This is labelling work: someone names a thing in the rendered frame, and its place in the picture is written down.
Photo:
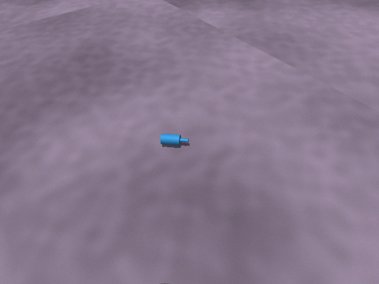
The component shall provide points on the bottle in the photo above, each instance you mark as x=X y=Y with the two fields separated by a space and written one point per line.
x=172 y=139

